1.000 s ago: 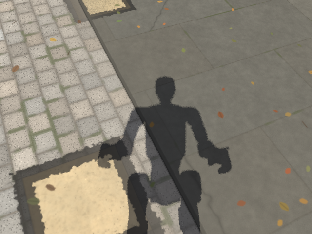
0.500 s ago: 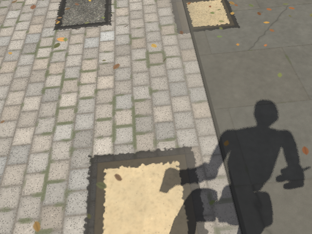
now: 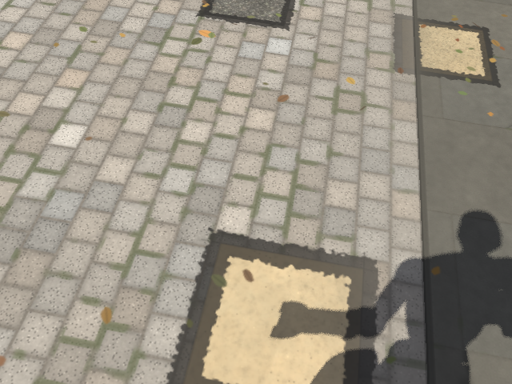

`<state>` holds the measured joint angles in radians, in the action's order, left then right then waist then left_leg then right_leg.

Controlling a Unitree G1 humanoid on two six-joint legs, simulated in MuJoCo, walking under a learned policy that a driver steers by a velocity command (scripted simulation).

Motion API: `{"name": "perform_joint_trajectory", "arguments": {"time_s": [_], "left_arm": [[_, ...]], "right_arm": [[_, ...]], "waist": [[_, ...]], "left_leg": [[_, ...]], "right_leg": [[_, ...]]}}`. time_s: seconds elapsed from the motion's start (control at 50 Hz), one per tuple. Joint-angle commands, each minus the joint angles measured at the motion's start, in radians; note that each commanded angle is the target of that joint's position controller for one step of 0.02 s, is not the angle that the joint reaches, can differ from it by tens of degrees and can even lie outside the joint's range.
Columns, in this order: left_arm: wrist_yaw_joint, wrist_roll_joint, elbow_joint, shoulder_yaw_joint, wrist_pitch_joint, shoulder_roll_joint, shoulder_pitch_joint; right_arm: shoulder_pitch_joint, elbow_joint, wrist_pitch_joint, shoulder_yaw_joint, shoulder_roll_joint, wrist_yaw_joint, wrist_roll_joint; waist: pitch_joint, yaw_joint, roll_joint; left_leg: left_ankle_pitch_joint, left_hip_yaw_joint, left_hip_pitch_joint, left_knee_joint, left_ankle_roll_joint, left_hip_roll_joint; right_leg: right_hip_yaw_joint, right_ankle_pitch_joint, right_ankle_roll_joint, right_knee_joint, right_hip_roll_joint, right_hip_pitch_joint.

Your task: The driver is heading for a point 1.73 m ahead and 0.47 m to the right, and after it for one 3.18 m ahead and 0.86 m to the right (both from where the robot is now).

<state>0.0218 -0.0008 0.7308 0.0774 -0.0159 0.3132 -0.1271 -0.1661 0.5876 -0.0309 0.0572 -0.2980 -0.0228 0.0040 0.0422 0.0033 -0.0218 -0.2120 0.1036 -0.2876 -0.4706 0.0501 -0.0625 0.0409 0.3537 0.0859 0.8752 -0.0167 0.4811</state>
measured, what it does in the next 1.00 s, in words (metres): steps on the spot: right foot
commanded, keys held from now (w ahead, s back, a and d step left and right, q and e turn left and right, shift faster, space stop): no key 0.68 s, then w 0.32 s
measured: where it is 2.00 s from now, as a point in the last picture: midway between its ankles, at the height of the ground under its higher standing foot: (252, 333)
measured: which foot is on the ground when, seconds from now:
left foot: down 0.00-1.00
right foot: up 0.00-0.10, down 0.12-0.98, up 1.00-1.00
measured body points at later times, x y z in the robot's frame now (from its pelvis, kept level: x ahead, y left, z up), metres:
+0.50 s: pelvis +0.01 -0.04 -0.01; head +0.02 -0.03 +0.44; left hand +0.16 +0.22 -0.11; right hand +0.15 -0.29 -0.12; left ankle +0.02 +0.09 -0.74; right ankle +0.01 -0.15 -0.74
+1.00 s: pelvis +0.07 +0.00 -0.01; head +0.08 +0.01 +0.44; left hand +0.12 +0.27 -0.15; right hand +0.19 -0.27 -0.11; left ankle +0.07 +0.10 -0.74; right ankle +0.01 -0.15 -0.73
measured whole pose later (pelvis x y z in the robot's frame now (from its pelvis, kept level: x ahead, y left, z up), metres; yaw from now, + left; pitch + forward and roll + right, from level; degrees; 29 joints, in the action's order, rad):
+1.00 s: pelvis +0.07 +0.00 -0.01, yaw +2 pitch +0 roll +0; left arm 0.01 0.02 0.83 0.04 0.03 0.29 -0.33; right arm -0.28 0.73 0.08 0.06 -0.26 0.01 -0.01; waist 0.00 -0.01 -0.04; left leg -0.28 -0.03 -0.26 -0.55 0.04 -0.02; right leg 0.04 0.43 -0.02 0.66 -0.02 0.20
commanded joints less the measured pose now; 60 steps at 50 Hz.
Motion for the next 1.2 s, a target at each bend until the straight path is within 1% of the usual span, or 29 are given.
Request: {"name": "perform_joint_trajectory", "arguments": {"time_s": [0.02, 0.08, 0.1, 0.12, 0.14, 0.16, 0.18, 0.2, 0.24, 0.28, 0.44, 0.68, 0.72, 0.74, 0.78, 0.8, 0.84, 0.88, 0.92, 0.94, 0.96, 0.98, 1.0, 1.02, 1.04, 1.06, 1.1, 1.14, 1.2], "left_arm": [[-0.007, 0.006, -0.076, 0.011, 0.015, 0.073, 0.032], [-0.016, 0.008, -0.075, 0.008, 0.025, 0.063, 0.007], [-0.021, 0.003, -0.066, 0.004, 0.031, 0.048, -0.022], [-0.023, -0.012, -0.067, 0.001, 0.037, 0.054, -0.033], [-0.018, -0.028, -0.078, 0.009, 0.04, 0.112, -0.051], [-0.018, -0.03, -0.064, 0.01, 0.04, 0.138, 0.001], [-0.022, -0.023, -0.081, -0.007, 0.043, 0.069, 0.046], [-0.025, -0.022, -0.083, -0.013, 0.046, 0.049, 0.052], [-0.024, -0.017, -0.081, -0.01, 0.055, 0.07, 0.037], [-0.018, -0.016, -0.072, -0.014, 0.06, 0.066, 0.003], [-0.013, -0.011, -0.077, -0.026, 0.048, 0.039, -0.015], [-0.022, -0.008, -0.038, -0.035, 0.055, 0.021, -0.026], [-0.019, -0.006, -0.02, -0.034, 0.051, 0.026, -0.046], [-0.015, 0.0, -0.015, -0.025, 0.047, 0.054, -0.057], [-0.006, 0.012, 0.007, -0.012, 0.047, 0.102, -0.124], [-0.001, 0.015, 0.015, -0.006, 0.051, 0.121, -0.142], [0.004, 0.011, 0.024, 0.001, 0.063, 0.133, -0.16], [-0.002, 0.022, 0.017, 0.001, 0.064, 0.131, -0.132], [-0.01, 0.039, 0.006, -0.001, 0.055, 0.128, -0.065], [-0.013, 0.034, 0.008, -0.006, 0.052, 0.109, -0.074], [-0.015, 0.026, 0.005, -0.018, 0.057, 0.072, -0.068], [-0.023, 0.006, -0.022, -0.044, 0.068, -0.007, -0.035], [-0.019, 0.026, -0.068, -0.037, 0.089, 0.012, -0.034], [-0.019, 0.047, -0.056, -0.017, 0.101, 0.08, -0.046], [-0.028, 0.055, -0.046, -0.014, 0.109, 0.088, -0.052], [-0.032, 0.044, -0.031, -0.015, 0.113, 0.074, -0.055], [-0.044, 0.022, -0.023, -0.01, 0.115, 0.068, -0.044], [-0.056, 0.018, -0.023, -0.018, 0.109, 0.037, -0.033], [-0.059, 0.012, -0.064, -0.033, 0.107, 0.001, 0.07]], "right_arm": [[0.013, -0.054, 0.009, 0.041, -0.157, 0.003, 0.005], [0.037, -0.042, 0.008, 0.026, -0.13, 0.012, -0.001], [0.051, -0.037, 0.009, 0.017, -0.111, 0.012, -0.007], [0.021, -0.024, 0.015, 0.008, -0.086, 0.012, -0.004], [-0.014, -0.018, 0.023, 0.0, -0.061, 0.012, 0.015], [-0.084, -0.01, 0.029, 0.002, -0.05, 0.015, 0.017], [-0.055, -0.001, 0.028, 0.004, -0.079, 0.011, 0.028], [-0.016, -0.001, 0.025, 0.012, -0.095, 0.01, 0.024], [0.012, -0.001, 0.012, 0.014, -0.09, 0.007, 0.02], [0.004, 0.006, 0.011, 0.011, -0.073, 0.009, 0.013], [-0.031, 0.041, 0.025, 0.013, -0.046, 0.005, 0.01], [-0.066, 0.071, 0.021, 0.017, -0.041, -0.016, 0.009], [-0.085, 0.085, 0.017, 0.014, -0.029, -0.02, 0.007], [-0.088, 0.086, 0.019, 0.017, -0.031, -0.021, 0.002], [-0.049, 0.058, 0.043, 0.015, -0.02, -0.017, -0.01], [-0.012, 0.041, 0.063, 0.014, -0.019, -0.013, -0.022], [0.017, 0.03, 0.093, 0.016, -0.026, 0.001, -0.03], [-0.001, 0.036, 0.11, 0.015, -0.023, 0.019, -0.032], [-0.092, 0.087, 0.121, 0.017, -0.008, 0.031, -0.023], [-0.165, 0.124, 0.119, 0.027, -0.017, 0.033, -0.018], [-0.248, 0.145, 0.116, 0.038, -0.038, 0.031, -0.02], [-0.366, 0.152, 0.117, 0.056, -0.111, 0.02, -0.019], [-0.411, 0.145, 0.123, 0.072, -0.205, 0.031, -0.011], [-0.347, 0.135, 0.132, 0.052, -0.138, 0.033, -0.009], [-0.296, 0.123, 0.137, 0.038, -0.096, 0.033, -0.01], [-0.261, 0.114, 0.138, 0.031, -0.086, 0.035, -0.006], [-0.224, 0.113, 0.13, 0.018, -0.063, 0.035, -0.001], [-0.251, 0.125, 0.126, 0.015, -0.06, 0.032, -0.006], [-0.278, 0.144, 0.114, 0.016, -0.08, 0.018, -0.011]], "waist": [[-0.119, 0.026, 0.179], [-0.106, 0.006, 0.17], [-0.106, -0.021, 0.157], [-0.114, -0.023, 0.124], [-0.138, 0.003, 0.019], [-0.132, 0.088, -0.148], [-0.123, 0.063, -0.151], [-0.1, 0.042, -0.133], [-0.069, 0.015, -0.098], [-0.06, 0.007, -0.065], [-0.065, -0.01, 0.033], [-0.057, -0.002, 0.026], [-0.062, -0.004, 0.0], [-0.031, -0.01, -0.036], [0.052, -0.034, -0.131], [0.104, -0.044, -0.143], [0.115, -0.055, -0.13], [0.078, -0.039, -0.116], [0.025, 0.023, -0.095], [-0.013, 0.048, -0.078], [-0.049, 0.086, -0.044], [-0.087, 0.129, 0.163], [-0.083, 0.117, 0.341], [-0.012, 0.084, 0.203], [0.041, 0.06, 0.144], [0.045, 0.047, 0.103], [0.045, 0.027, 0.094], [0.029, 0.031, 0.107], [0.045, 0.053, 0.087]], "left_leg": [[0.238, 0.233, 0.085, 0.098, 0.187, 0.252], [0.225, 0.263, 0.068, 0.065, 0.17, 0.238], [0.211, 0.252, 0.046, 0.047, 0.143, 0.215], [0.154, 0.241, 0.013, 0.038, 0.095, 0.184], [0.031, 0.18, -0.034, -0.047, 0.033, 0.118], [-0.125, 0.06, -0.02, -0.06, -0.018, 0.033], [-0.105, 0.043, 0.054, -0.039, -0.052, 0.055], [-0.058, 0.042, 0.063, -0.031, -0.055, 0.051], [0.014, 0.056, 0.048, -0.026, -0.04, 0.052], [0.045, 0.07, 0.046, -0.01, -0.029, 0.06], [0.107, 0.085, 0.039, 0.0, -0.039, 0.068], [0.152, 0.086, 0.089, -0.003, -0.051, 0.076], [-0.041, 0.044, 0.079, -0.023, -0.046, 0.04], [-0.192, 0.005, 0.021, -0.066, -0.04, 0.009], [-0.268, -0.07, -0.151, -0.211, -0.041, -0.001], [-0.247, -0.08, -0.208, -0.261, -0.037, 0.035], [-0.283, -0.053, -0.281, -0.336, -0.021, 0.09], [-0.293, -0.073, -0.222, -0.242, 0.0, 0.105], [-0.05, -0.153, 0.074, -0.041, 0.002, 0.046], [0.02, -0.173, 0.212, -0.017, -0.011, 0.012], [0.001, -0.124, 0.331, -0.007, -0.002, 0.038], [-0.113, 0.18, 0.445, 0.132, 0.068, 0.241], [-0.287, 0.601, 0.48, 0.277, 0.227, 0.429], [-0.39, 0.607, 0.428, 0.29, 0.258, 0.451], [-0.388, 0.501, 0.407, 0.29, 0.228, 0.41], [-0.297, 0.405, 0.387, 0.303, 0.197, 0.366], [-0.042, 0.248, 0.343, 0.323, 0.154, 0.302], [0.164, 0.141, 0.329, 0.329, 0.151, 0.268], [0.272, 0.042, 0.284, 0.344, 0.147, 0.237]], "right_leg": [[-0.002, 0.019, -0.01, -0.1, -0.004, -0.068], [-0.011, -0.024, -0.032, -0.27, 0.002, -0.16], [-0.024, -0.134, -0.046, -0.411, 0.007, -0.241], [0.01, -0.274, -0.065, -0.497, -0.022, -0.33], [0.122, -0.477, -0.106, -0.501, -0.146, -0.409], [0.185, -0.478, -0.199, -0.479, -0.21, -0.335], [0.196, -0.332, -0.228, -0.512, -0.202, -0.255], [0.157, -0.221, -0.193, -0.511, -0.152, -0.246], [0.107, -0.151, -0.145, -0.494, -0.103, -0.244], [0.082, -0.147, -0.131, -0.475, -0.084, -0.248], [0.05, -0.185, -0.13, -0.427, -0.05, -0.284], [0.039, -0.201, -0.128, -0.438, -0.034, -0.264], [0.047, 0.027, -0.143, -0.471, -0.025, -0.259], [0.088, 0.198, -0.173, -0.502, -0.041, -0.252], [0.321, 0.468, -0.279, -0.641, -0.198, -0.268], [0.433, 0.492, -0.328, -0.689, -0.28, -0.253], [0.477, 0.386, -0.356, -0.705, -0.325, -0.29], [0.375, 0.256, -0.323, -0.695, -0.285, -0.312], [0.202, 0.108, -0.271, -0.637, -0.183, -0.185], [0.149, 0.062, -0.25, -0.57, -0.143, -0.131], [0.097, 0.021, -0.215, -0.46, -0.106, -0.068], [-0.017, 0.026, -0.142, -0.122, -0.004, 0.063], [-0.01, 0.213, -0.115, 0.133, 0.077, 0.271], [0.058, 0.206, -0.131, 0.273, 0.007, 0.36], [0.065, 0.094, -0.153, 0.303, -0.035, 0.404], [0.049, 0.005, -0.159, 0.291, -0.062, 0.4], [0.031, -0.113, -0.145, 0.223, -0.099, 0.351], [-0.011, -0.18, -0.116, 0.17, -0.095, 0.329], [-0.047, -0.287, -0.075, -0.028, -0.076, 0.296]]}}
Velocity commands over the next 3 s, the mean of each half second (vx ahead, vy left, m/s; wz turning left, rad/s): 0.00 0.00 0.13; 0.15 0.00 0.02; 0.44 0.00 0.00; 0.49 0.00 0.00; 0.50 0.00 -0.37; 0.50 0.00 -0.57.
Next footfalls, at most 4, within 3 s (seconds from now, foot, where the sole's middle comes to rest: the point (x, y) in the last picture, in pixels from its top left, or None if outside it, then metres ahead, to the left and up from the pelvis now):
0.12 right None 0.05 -0.15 -0.78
1.44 right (299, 374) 0.48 -0.12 -0.78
1.98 left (208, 273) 0.76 0.13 -0.78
2.52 right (292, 199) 1.03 -0.12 -0.78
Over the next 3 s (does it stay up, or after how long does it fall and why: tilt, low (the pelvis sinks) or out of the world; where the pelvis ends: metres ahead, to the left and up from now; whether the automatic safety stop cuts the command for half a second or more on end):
stays up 1.16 -0.06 -0.01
